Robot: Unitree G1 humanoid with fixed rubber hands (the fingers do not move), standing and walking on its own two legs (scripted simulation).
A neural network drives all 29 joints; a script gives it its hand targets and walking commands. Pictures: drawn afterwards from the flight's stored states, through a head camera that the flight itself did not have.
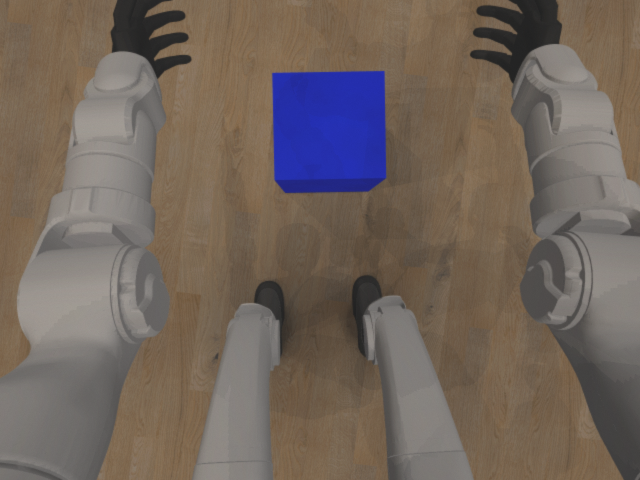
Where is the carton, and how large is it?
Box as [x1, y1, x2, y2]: [272, 71, 385, 192]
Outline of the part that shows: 384,71 272,73 274,179 285,192 366,191 385,178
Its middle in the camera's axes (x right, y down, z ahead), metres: +0.02 -0.21 +0.84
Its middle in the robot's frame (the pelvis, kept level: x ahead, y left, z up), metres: +0.55 -0.03 -0.53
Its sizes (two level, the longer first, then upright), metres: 0.210 0.200 0.250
